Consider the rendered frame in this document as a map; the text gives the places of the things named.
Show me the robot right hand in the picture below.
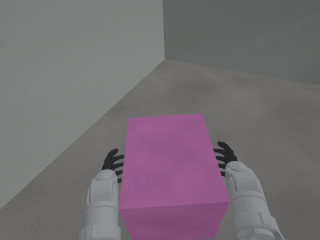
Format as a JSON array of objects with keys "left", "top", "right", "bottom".
[{"left": 213, "top": 141, "right": 238, "bottom": 177}]

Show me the carton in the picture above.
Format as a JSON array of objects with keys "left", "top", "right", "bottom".
[{"left": 118, "top": 113, "right": 230, "bottom": 240}]

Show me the robot left hand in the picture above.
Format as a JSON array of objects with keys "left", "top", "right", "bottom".
[{"left": 102, "top": 148, "right": 125, "bottom": 183}]

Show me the robot right forearm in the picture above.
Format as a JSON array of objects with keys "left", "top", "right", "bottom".
[{"left": 225, "top": 161, "right": 285, "bottom": 240}]

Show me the robot left forearm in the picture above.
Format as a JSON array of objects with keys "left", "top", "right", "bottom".
[{"left": 78, "top": 169, "right": 121, "bottom": 240}]

